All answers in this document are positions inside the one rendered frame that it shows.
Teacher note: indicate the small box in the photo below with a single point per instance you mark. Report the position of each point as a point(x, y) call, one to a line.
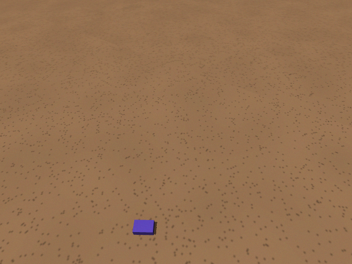
point(143, 227)

